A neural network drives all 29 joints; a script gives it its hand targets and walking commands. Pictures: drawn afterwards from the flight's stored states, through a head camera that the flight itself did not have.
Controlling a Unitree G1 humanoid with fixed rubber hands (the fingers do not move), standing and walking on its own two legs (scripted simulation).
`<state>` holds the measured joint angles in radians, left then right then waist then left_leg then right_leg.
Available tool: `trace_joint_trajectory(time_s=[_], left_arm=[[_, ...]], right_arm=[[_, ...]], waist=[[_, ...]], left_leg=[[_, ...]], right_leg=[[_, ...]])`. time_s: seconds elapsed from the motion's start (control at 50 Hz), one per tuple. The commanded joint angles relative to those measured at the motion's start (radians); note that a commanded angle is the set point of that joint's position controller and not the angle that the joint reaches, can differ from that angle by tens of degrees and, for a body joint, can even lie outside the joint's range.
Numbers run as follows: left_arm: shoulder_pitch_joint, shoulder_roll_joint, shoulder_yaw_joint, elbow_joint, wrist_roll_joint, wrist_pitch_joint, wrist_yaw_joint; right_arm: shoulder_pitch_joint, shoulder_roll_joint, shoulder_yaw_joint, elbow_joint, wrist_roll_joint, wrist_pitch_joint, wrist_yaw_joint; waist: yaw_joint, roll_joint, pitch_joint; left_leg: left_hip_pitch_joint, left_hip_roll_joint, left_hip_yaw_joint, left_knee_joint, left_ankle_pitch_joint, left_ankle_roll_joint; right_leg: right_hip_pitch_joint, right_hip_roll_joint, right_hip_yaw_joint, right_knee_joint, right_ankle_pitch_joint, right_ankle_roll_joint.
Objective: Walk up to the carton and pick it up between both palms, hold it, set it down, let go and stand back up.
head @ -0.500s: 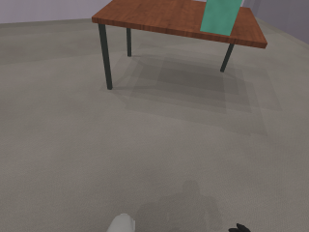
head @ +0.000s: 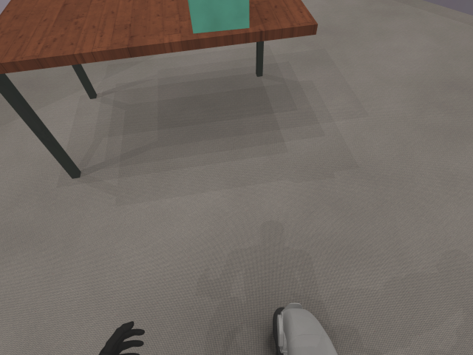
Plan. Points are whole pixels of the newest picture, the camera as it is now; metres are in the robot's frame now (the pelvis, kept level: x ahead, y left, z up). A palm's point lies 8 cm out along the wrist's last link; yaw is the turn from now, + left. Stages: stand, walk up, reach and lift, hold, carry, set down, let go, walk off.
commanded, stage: walk up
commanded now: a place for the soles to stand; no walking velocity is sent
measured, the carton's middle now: out of the picture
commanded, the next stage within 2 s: none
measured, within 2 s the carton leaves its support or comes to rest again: neither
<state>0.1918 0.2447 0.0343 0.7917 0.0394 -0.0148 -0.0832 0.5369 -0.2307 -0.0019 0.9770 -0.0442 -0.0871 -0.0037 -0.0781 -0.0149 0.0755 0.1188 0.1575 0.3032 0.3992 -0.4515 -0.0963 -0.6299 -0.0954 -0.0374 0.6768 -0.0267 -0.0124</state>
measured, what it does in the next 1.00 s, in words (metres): walks ahead: right foot, then left foot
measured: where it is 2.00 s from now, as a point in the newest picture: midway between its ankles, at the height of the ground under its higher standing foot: (250, 185)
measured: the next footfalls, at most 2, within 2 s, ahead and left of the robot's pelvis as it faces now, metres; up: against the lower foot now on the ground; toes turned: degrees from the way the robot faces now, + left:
right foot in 0.04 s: +0.24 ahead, -0.13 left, +0.00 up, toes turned -5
left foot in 0.54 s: +0.50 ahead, +0.12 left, +0.00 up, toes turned +8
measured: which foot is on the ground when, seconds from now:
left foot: down 0.00-0.06, up 0.08-0.52, down 0.54-0.98, up 1.00-1.00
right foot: up 0.00-0.02, down 0.04-0.58, up 0.60-0.94, down 0.96-1.00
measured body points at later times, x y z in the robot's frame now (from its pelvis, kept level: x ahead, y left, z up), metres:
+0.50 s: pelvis +0.30 -0.02 +0.01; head +0.31 -0.02 +0.46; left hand +0.26 +0.23 -0.13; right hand +0.41 -0.25 -0.12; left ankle +0.45 +0.12 -0.69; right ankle +0.20 -0.13 -0.72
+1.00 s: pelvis +0.55 -0.06 -0.01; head +0.55 -0.09 +0.44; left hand +0.70 +0.17 -0.11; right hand +0.50 -0.32 -0.17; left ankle +0.46 +0.11 -0.71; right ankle +0.66 -0.16 -0.72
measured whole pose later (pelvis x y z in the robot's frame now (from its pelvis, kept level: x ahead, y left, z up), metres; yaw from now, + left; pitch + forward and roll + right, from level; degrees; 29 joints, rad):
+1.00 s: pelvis +0.55 -0.06 -0.01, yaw -4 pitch -3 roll +2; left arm 0.23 0.19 0.02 0.76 0.05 -0.06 -0.04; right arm 0.46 -0.28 -0.03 0.93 -0.04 -0.04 0.02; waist -0.04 0.04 0.05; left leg -0.11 0.12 0.14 0.75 -0.54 -0.01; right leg -0.49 -0.06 -0.07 0.76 -0.22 -0.02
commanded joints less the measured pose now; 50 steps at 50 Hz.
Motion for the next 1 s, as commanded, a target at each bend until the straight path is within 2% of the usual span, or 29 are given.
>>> trace_joint_trajectory(time_s=[0.0, 0.02, 0.04, 0.06, 0.08, 0.1, 0.16, 0.2, 0.24, 0.26, 0.28, 0.32, 0.42, 0.48, 0.52, 0.54, 0.56, 0.58, 0.6, 0.62, 0.66, 0.68, 0.7, 0.8, 0.88, 0.92, 0.94, 0.96, 0.98], left_arm=[[0.277, 0.095, 0.044, 0.017, 0.017, -0.051, 0.033], [0.396, 0.161, 0.057, 0.039, 0.022, -0.053, 0.052], [0.428, 0.258, 0.085, 0.003, -0.011, -0.043, 0.074], [0.407, 0.285, 0.091, 0.004, -0.047, -0.027, 0.1], [0.326, 0.245, 0.081, -0.028, -0.05, -0.025, 0.108], [0.328, 0.215, 0.067, -0.061, -0.048, -0.036, 0.108], [0.191, 0.177, 0.057, -0.067, -0.009, -0.079, 0.101], [0.199, 0.119, 0.035, -0.025, -0.002, -0.078, 0.09], [0.247, 0.118, 0.035, -0.021, -0.009, -0.1, 0.099], [0.226, 0.082, 0.022, -0.011, -0.013, -0.099, 0.093], [0.211, 0.113, 0.024, -0.006, -0.017, -0.101, 0.092], [0.213, 0.112, 0.024, 0.026, -0.016, -0.093, 0.084], [0.245, 0.095, 0.012, 0.095, -0.006, -0.099, 0.064], [0.303, 0.127, 0.021, 0.102, -0.014, -0.085, 0.066], [0.303, 0.107, 0.003, 0.082, -0.007, -0.074, 0.067], [0.367, 0.068, -0.02, 0.077, -0.011, -0.068, 0.065], [0.332, 0.057, -0.025, 0.002, -0.006, -0.057, 0.072], [0.296, 0.103, -0.007, -0.003, -0.012, -0.047, 0.08], [0.236, 0.163, -0.002, -0.009, -0.015, -0.048, 0.078], [0.18, 0.142, -0.007, -0.031, 0.001, -0.051, 0.076], [0.155, 0.079, -0.005, -0.013, 0.015, -0.044, 0.067], [0.181, 0.094, -0.001, -0.022, 0.022, -0.038, 0.064], [0.232, 0.081, 0.003, -0.003, 0.007, -0.035, 0.067], [0.121, -0.021, -0.023, -0.046, 0.013, -0.035, 0.027], [0.139, 0.047, 0.016, -0.044, 0.0, -0.042, 0.025], [0.228, 0.077, 0.034, -0.014, 0.014, -0.05, 0.036], [0.326, 0.118, 0.043, 0.001, 0.009, -0.052, 0.052], [0.404, 0.172, 0.047, 0.018, 0.001, -0.047, 0.075], [0.384, 0.237, 0.045, -0.033, -0.012, -0.035, 0.091]], right_arm=[[-0.02, -0.249, -0.044, -0.08, 0.005, 0.018, 0.007], [0.067, -0.182, -0.028, -0.076, 0.01, 0.032, 0.006], [0.09, -0.08, 0.002, -0.127, 0.01, 0.038, 0.012], [0.129, -0.117, -0.019, -0.127, 0.035, 0.044, 0.011], [0.08, -0.188, -0.036, -0.118, 0.036, 0.035, 0.006], [0.005, -0.197, -0.035, -0.133, 0.032, 0.032, 0.014], [-0.098, -0.062, -0.026, -0.158, 0.028, 0.031, 0.018], [-0.12, -0.068, -0.031, -0.179, 0.006, 0.033, 0.028], [-0.118, -0.084, -0.035, -0.174, -0.003, 0.045, 0.035], [-0.16, -0.07, -0.038, -0.183, 0.002, 0.039, 0.044], [-0.151, -0.074, -0.042, -0.182, -0.006, 0.039, 0.047], [-0.181, -0.063, -0.038, -0.205, -0.005, 0.046, 0.054], [-0.272, -0.013, -0.009, -0.224, -0.001, 0.006, 0.073], [-0.272, -0.037, -0.026, -0.241, -0.004, -0.005, 0.053], [-0.047, -0.13, -0.07, -0.194, -0.023, -0.016, 0.027], [0.063, -0.201, -0.092, -0.169, -0.032, -0.016, 0.017], [0.086, -0.283, -0.102, -0.226, -0.015, -0.003, 0.001], [0.037, -0.292, -0.128, -0.192, 0.017, 0.015, -0.006], [-0.011, -0.211, -0.105, -0.205, 0.025, 0.023, -0.009], [-0.024, -0.218, -0.093, -0.222, 0.019, 0.013, -0.014], [-0.04, -0.192, -0.094, -0.205, -0.003, -0.015, -0.015], [-0.124, -0.15, -0.074, -0.211, 0.009, -0.02, -0.01], [-0.135, -0.114, -0.053, -0.205, 0.008, -0.022, -0.001], [-0.166, -0.127, -0.052, -0.178, 0.006, -0.022, 0.0], [-0.166, -0.159, -0.056, -0.153, 0.023, -0.006, 0.014], [-0.134, -0.176, -0.061, -0.149, 0.002, 0.015, 0.02], [-0.111, -0.167, -0.059, -0.144, -0.007, 0.03, 0.021], [-0.058, -0.109, -0.035, -0.139, -0.002, 0.046, 0.028], [-0.007, -0.065, -0.021, -0.164, 0.008, 0.059, 0.034]], waist=[[0.186, -0.006, -0.115], [0.194, -0.087, -0.217], [0.171, -0.233, -0.317], [0.161, -0.181, -0.324], [0.142, -0.114, -0.31], [0.157, -0.005, -0.311], [0.11, -0.06, -0.131], [0.095, -0.118, -0.126], [0.099, -0.005, -0.059], [0.098, -0.005, 0.009], [0.074, 0.001, 0.042], [0.076, -0.059, 0.08], [0.109, -0.116, 0.082], [0.128, -0.045, 0.083], [0.001, 0.037, -0.105], [-0.026, 0.209, -0.222], [-0.028, 0.153, -0.201], [-0.025, 0.15, -0.19], [-0.047, 0.188, -0.164], [-0.061, 0.111, -0.106], [-0.029, 0.066, -0.083], [0.041, 0.039, -0.051], [0.059, 0.146, -0.025], [0.086, 0.177, 0.017], [0.119, 0.182, 0.047], [0.141, 0.038, -0.009], [0.19, -0.081, -0.003], [0.206, -0.321, -0.048], [0.177, -0.375, -0.069]], left_leg=[[-0.233, 0.122, -0.007, 0.327, 0.508, 0.198], [-0.338, 0.031, -0.054, 0.597, 0.263, 0.174], [-0.566, -0.044, -0.119, 0.785, -0.168, 0.135], [-0.74, -0.126, -0.266, 0.948, -0.101, 0.092], [-0.775, -0.089, -0.312, 1.037, -0.06, 0.095], [-0.723, -0.083, -0.369, 0.981, 0.003, 0.106], [-0.67, -0.005, -0.379, 0.861, 0.041, 0.11], [-0.651, -0.023, -0.386, 0.841, -0.014, 0.117], [-0.689, -0.018, -0.398, 0.751, 0.025, 0.087], [-0.727, -0.027, -0.377, 0.708, 0.045, 0.089], [-0.751, -0.008, -0.386, 0.687, 0.117, 0.084], [-0.78, -0.006, -0.361, 0.608, 0.221, 0.086], [-0.596, -0.074, -0.16, 0.25, 0.456, 0.111], [-0.427, -0.138, -0.145, 0.206, 0.36, 0.124], [-0.169, -0.093, -0.259, 0.121, 0.256, 0.171], [0.019, 0.116, -0.566, 0.102, 0.069, 0.228], [0.082, 0.343, -0.973, -0.026, 0.029, 0.342], [0.101, 0.366, -1.058, -0.101, -0.142, 0.413], [0.075, 0.304, -0.93, -0.114, -0.151, 0.396], [0.009, 0.29, -0.844, -0.122, -0.031, 0.387], [-0.144, 0.287, -0.646, -0.094, 0.276, 0.35], [-0.248, 0.23, -0.536, -0.116, 0.341, 0.314], [-0.345, 0.222, -0.493, -0.111, 0.346, 0.338], [-0.281, 0.124, -0.337, -0.103, 0.317, 0.309], [-0.587, 0.121, -0.279, -0.095, -0.02, 0.267], [-0.592, 0.081, -0.227, 0.045, -0.118, 0.222], [-0.64, 0.015, -0.175, 0.293, -0.204, 0.184], [-0.668, -0.107, -0.127, 0.626, -0.206, 0.158], [-0.738, -0.165, -0.242, 0.82, -0.218, 0.125]], right_leg=[[0.533, 0.134, -0.064, -0.114, -0.07, -0.045], [0.706, 0.007, 0.154, -0.126, -0.231, -0.078], [0.874, -0.194, 0.535, -0.179, -0.365, -0.104], [0.951, -0.261, 0.806, -0.311, -0.358, -0.252], [0.896, -0.303, 0.866, -0.391, -0.466, -0.291], [0.84, -0.291, 0.772, -0.393, -0.386, -0.246], [0.565, -0.27, 0.485, -0.368, -0.155, -0.2], [0.492, -0.237, 0.406, -0.361, -0.098, -0.253], [0.465, -0.29, 0.442, -0.409, -0.153, -0.222], [0.4, -0.235, 0.357, -0.441, -0.217, -0.219], [0.352, -0.284, 0.362, -0.493, -0.319, -0.227], [0.348, -0.23, 0.304, -0.538, -0.523, -0.149], [0.339, -0.06, -0.019, -0.379, -0.214, -0.158], [0.276, -0.108, 0.05, -0.263, -0.175, -0.137], [0.31, -0.05, -0.017, 0.148, -0.033, -0.096], [0.138, 0.037, -0.073, 0.385, -0.328, -0.05], [-0.072, 0.109, -0.003, 0.608, -0.571, -0.007], [-0.158, 0.071, 0.079, 0.684, -0.53, 0.001], [-0.2, 0.031, 0.065, 0.704, -0.503, 0.008], [-0.232, 0.019, 0.066, 0.719, -0.519, 0.005], [-0.082, -0.046, 0.097, 0.657, -0.485, 0.018], [-0.013, -0.045, 0.086, 0.55, -0.425, 0.025], [0.026, -0.026, 0.06, 0.52, -0.449, 0.033], [0.051, -0.034, 0.008, 0.179, -0.191, 0.022], [0.384, 0.007, -0.033, 0.048, -0.043, 0.014], [0.508, 0.035, -0.02, 0.04, -0.086, 0.027], [0.589, 0.025, 0.047, -0.014, -0.268, 0.045], [0.576, -0.075, 0.267, -0.218, -0.624, 0.027], [0.583, -0.291, 0.701, -0.469, -1.013, -0.078]])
